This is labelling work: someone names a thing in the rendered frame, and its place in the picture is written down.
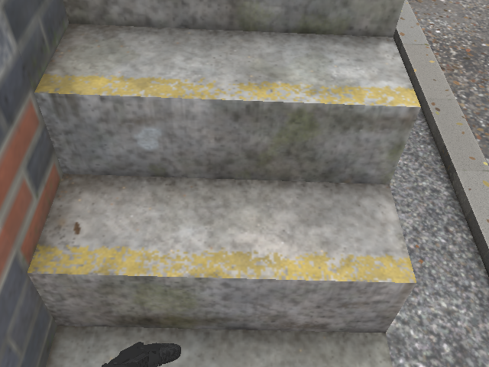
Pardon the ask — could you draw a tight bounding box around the robot left hand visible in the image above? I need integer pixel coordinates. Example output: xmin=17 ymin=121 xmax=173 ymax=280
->
xmin=102 ymin=342 xmax=181 ymax=367

